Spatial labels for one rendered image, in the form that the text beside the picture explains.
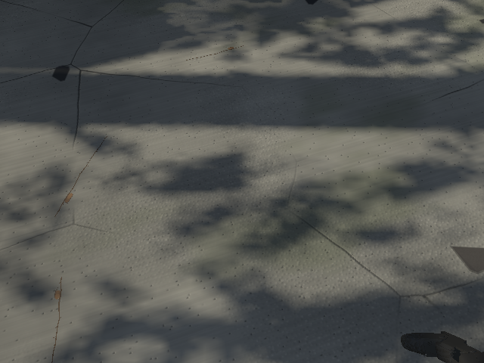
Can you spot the right robot hand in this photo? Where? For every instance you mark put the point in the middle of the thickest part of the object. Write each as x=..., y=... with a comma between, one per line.
x=445, y=346

